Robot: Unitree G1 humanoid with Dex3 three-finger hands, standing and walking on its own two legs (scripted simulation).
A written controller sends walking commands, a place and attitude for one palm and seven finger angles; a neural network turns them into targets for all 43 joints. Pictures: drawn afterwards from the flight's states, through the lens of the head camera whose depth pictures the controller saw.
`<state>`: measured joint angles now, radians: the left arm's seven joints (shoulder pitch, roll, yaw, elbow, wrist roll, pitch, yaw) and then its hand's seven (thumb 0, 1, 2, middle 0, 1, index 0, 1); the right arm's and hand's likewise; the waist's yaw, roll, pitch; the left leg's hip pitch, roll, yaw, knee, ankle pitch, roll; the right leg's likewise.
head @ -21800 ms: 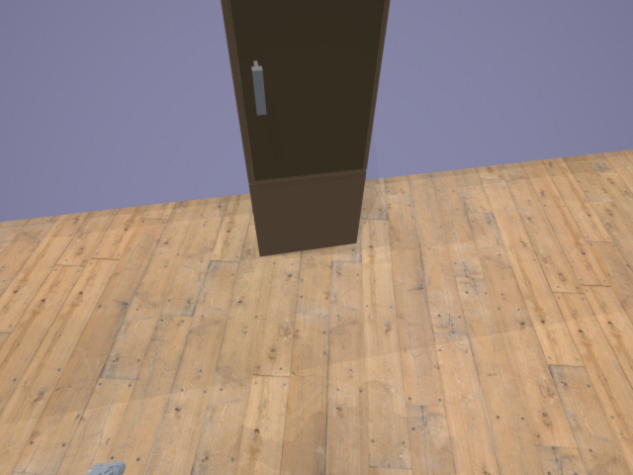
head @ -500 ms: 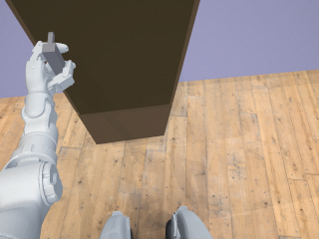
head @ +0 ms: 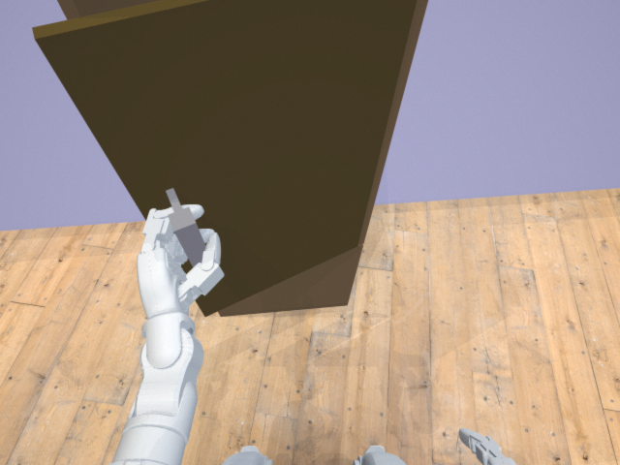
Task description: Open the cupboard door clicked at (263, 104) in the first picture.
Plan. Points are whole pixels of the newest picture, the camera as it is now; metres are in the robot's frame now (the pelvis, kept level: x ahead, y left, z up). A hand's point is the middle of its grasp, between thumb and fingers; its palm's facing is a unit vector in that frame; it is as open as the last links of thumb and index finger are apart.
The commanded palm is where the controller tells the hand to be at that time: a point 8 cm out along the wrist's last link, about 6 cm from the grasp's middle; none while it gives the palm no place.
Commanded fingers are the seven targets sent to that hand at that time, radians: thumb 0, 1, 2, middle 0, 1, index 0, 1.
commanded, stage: pull the door open along its arc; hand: left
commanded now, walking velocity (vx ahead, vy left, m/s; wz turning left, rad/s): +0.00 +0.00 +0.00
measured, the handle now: (188, 232) +0.40 +0.18 +0.04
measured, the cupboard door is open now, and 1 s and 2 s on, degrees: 22 43 42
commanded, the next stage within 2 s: open thumb and fingers to let go in 0.40 s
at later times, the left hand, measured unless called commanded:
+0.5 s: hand (281, 329) +0.27 +0.04 +0.05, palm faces +0.37 -0.93 -0.04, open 7.1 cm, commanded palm +0.22 +0.09 +0.04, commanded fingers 0.00 0.83 0.87 -0.40 -1.34 -0.40 -1.34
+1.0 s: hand (273, 330) +0.27 +0.05 +0.04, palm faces +0.50 -0.87 -0.03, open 12.4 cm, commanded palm +0.22 +0.10 +0.04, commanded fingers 0.00 -0.50 0.30 -0.27 -1.00 -0.27 -1.00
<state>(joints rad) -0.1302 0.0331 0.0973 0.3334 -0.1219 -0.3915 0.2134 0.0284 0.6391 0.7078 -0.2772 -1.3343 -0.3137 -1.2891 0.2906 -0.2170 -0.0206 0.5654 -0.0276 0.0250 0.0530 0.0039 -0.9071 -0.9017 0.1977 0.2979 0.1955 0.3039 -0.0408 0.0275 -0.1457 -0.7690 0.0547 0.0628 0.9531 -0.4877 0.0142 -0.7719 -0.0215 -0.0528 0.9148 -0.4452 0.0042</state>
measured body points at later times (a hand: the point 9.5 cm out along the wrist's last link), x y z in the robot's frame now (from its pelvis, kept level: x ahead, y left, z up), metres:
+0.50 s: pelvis +0.02 -0.05 +0.00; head +0.05 -0.06 +0.45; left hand +0.24 +0.09 +0.06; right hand +0.23 -0.24 -0.09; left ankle -0.02 +0.10 -0.68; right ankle -0.01 -0.13 -0.68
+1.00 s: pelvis -0.02 -0.06 -0.01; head +0.03 -0.09 +0.44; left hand +0.24 +0.10 +0.05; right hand +0.14 -0.29 -0.13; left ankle -0.02 +0.11 -0.68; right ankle -0.01 -0.13 -0.68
